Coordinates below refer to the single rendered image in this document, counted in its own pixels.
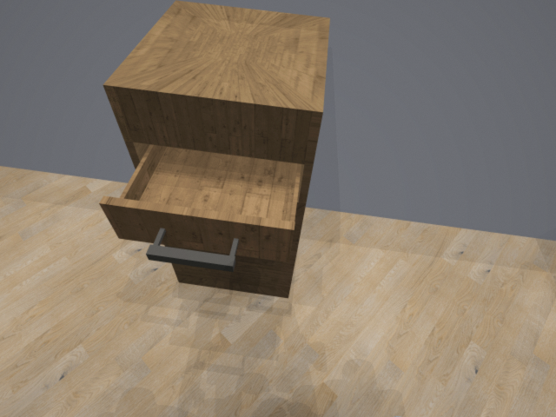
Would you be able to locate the handle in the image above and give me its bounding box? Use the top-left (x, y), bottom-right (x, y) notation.
top-left (146, 228), bottom-right (239, 272)

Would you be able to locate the cabinet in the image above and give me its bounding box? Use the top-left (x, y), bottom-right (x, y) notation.
top-left (103, 0), bottom-right (330, 298)

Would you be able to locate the drawer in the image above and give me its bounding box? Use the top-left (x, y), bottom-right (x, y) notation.
top-left (99, 144), bottom-right (301, 262)

